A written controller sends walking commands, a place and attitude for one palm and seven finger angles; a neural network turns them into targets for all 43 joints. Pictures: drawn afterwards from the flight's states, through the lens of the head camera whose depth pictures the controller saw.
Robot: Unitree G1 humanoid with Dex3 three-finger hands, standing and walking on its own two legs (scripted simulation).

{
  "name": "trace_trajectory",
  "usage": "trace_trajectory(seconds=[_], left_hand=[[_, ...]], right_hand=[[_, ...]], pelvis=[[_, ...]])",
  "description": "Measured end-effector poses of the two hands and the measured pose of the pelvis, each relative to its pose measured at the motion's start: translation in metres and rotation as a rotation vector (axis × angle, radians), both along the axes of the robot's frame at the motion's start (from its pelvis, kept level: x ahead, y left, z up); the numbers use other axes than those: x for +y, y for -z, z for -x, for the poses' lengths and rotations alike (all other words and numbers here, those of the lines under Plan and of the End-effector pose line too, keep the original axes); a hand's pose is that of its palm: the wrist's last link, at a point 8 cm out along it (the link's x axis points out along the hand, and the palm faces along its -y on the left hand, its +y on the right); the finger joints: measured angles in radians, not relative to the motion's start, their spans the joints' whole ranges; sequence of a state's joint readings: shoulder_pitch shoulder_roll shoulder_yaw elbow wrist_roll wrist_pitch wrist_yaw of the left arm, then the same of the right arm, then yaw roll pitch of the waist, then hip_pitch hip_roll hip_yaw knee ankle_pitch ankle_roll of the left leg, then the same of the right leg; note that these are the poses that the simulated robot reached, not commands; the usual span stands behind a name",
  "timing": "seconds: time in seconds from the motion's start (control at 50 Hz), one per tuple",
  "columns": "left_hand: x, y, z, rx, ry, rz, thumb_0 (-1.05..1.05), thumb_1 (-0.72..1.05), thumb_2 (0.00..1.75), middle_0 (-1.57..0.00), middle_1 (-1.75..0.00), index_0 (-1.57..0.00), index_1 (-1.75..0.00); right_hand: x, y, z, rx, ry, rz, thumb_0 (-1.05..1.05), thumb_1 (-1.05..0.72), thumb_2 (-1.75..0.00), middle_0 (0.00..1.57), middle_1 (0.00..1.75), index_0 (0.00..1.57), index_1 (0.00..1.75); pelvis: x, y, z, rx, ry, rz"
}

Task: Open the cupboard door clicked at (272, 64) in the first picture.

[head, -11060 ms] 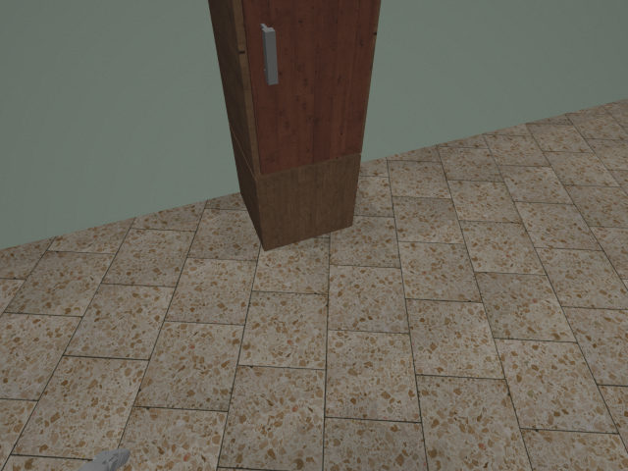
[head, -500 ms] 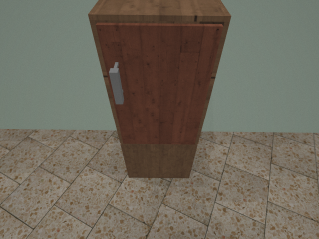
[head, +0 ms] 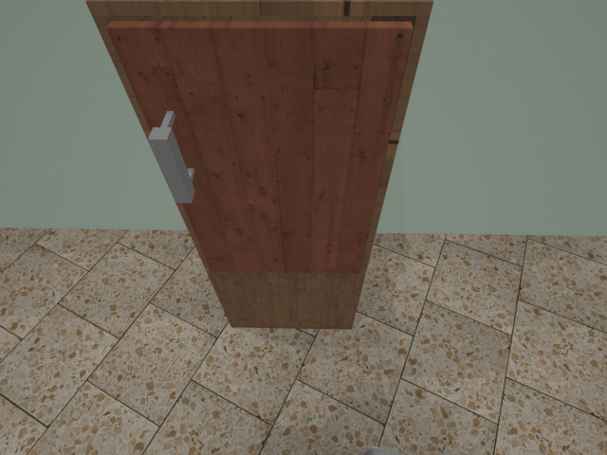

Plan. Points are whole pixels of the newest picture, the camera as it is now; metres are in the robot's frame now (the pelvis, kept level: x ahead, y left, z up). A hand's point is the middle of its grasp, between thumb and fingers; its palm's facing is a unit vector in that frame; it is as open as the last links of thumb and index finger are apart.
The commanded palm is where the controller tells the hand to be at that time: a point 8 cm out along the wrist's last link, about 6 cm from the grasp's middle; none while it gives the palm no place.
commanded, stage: come to a stop and stand still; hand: left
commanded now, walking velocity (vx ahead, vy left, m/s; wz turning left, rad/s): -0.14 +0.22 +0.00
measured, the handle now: (177, 158) +0.52 +0.22 +0.08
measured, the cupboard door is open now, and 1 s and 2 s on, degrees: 0 0 0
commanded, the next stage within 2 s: look again from close up in 0.98 s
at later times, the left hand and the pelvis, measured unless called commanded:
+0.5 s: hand out of the picture -0.02 +0.20 -0.16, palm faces +0.09 -0.97 -0.20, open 7.3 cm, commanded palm none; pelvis -0.05 +0.02 +0.01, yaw +1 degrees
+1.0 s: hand out of the picture -0.09 +0.15 -0.16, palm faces +0.04 -0.99 -0.13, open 7.3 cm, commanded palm none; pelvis -0.07 +0.00 +0.02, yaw +0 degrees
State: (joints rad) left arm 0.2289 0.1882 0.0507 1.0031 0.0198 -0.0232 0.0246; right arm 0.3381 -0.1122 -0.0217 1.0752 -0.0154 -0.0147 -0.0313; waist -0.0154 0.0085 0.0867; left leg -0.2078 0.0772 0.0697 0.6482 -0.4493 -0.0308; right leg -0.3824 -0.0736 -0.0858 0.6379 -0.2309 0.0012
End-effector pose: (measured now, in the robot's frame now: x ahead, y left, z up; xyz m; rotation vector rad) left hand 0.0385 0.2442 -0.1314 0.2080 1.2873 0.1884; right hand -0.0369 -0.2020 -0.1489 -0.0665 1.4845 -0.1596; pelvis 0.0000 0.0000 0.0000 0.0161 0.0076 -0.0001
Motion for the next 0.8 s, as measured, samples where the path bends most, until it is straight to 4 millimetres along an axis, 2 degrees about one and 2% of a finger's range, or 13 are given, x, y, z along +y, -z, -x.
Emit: trace_trajectory(seconds=[0.06,0.14,0.22,0.28,0.34,0.42,0.54,0.64,0.72,0.8], left_hand=[[-0.008,-0.005,-0.009,-0.035,-0.001,-0.009,0.02,0.93,0.9,-0.2,-0.3,-0.2,-0.3],[-0.016,-0.007,-0.009,-0.063,-0.014,0.007,0.01,0.93,0.9,-0.2,-0.3,-0.2,-0.3],[-0.01,-0.003,0.0,-0.084,-0.025,0.025,0.01,0.93,0.9,-0.2,-0.3,-0.21,-0.3],[-0.001,0.009,0.01,-0.086,-0.033,0.047,0.01,0.93,0.9,-0.2,-0.3,-0.21,-0.3],[0.005,0.013,0.022,-0.063,-0.05,0.062,0.01,0.92,0.9,-0.2,-0.3,-0.21,-0.3],[0.006,0.006,0.043,-0.044,-0.067,0.068,0.01,0.92,0.9,-0.2,-0.3,-0.2,-0.3],[-0.003,0.0,0.088,0.04,-0.071,0.048,0.01,0.92,0.9,-0.2,-0.3,-0.2,-0.3],[-0.021,-0.006,0.121,0.113,-0.054,0.059,0.01,0.92,0.9,-0.2,-0.3,-0.2,-0.3],[-0.032,-0.004,0.134,0.13,-0.053,0.086,0.01,0.91,0.9,-0.2,-0.3,-0.2,-0.3],[-0.04,0.0,0.137,0.126,-0.05,0.113,0.01,0.91,0.9,-0.2,-0.3,-0.2,-0.3]], right_hand=[[-0.016,0.004,-0.012,-0.007,-0.005,0.017,0.0,-0.91,-0.9,0.2,0.3,0.2,0.3],[-0.03,-0.004,-0.038,-0.073,-0.036,0.046,0.0,-0.91,-0.9,0.2,0.3,0.2,0.3],[-0.033,-0.016,-0.062,-0.177,-0.07,0.078,0.0,-0.91,-0.9,0.19,0.3,0.2,0.3],[-0.028,-0.021,-0.07,-0.262,-0.079,0.106,0.0,-0.91,-0.9,0.19,0.3,0.19,0.3],[-0.018,-0.025,-0.062,-0.283,-0.09,0.111,0.0,-0.91,-0.9,0.19,0.3,0.19,0.3],[-0.006,-0.028,-0.048,-0.254,-0.105,0.091,0.0,-0.92,-0.9,0.2,0.3,0.2,0.3],[-0.006,-0.019,-0.034,-0.237,-0.103,0.052,0.0,-0.93,-0.9,0.2,0.3,0.2,0.3],[-0.014,-0.014,-0.014,-0.209,-0.064,0.038,0.0,-0.95,-0.9,0.2,0.3,0.2,0.3],[-0.017,-0.017,0.005,-0.169,-0.059,0.042,0.0,-0.94,-0.9,0.2,0.3,0.2,0.3],[-0.016,-0.019,0.024,-0.123,-0.055,0.043,0.0,-0.93,-0.9,0.2,0.3,0.2,0.3]], pelvis=[[-0.004,-0.001,0.003,-0.005,-0.015,-0.006],[-0.003,-0.005,0.012,-0.01,-0.018,-0.018],[0.001,-0.006,0.024,-0.015,-0.017,-0.021],[0.01,0.001,0.031,-0.024,-0.012,-0.002],[0.015,0.001,0.04,-0.036,-0.012,-0.002],[0.017,-0.007,0.047,-0.019,-0.018,0.0],[0.013,-0.008,0.056,0.008,-0.007,-0.024],[0.009,-0.012,0.064,-0.009,-0.004,-0.003],[0.005,-0.014,0.067,-0.028,-0.002,0.0],[0.003,-0.015,0.071,-0.039,-0.003,0.007]])
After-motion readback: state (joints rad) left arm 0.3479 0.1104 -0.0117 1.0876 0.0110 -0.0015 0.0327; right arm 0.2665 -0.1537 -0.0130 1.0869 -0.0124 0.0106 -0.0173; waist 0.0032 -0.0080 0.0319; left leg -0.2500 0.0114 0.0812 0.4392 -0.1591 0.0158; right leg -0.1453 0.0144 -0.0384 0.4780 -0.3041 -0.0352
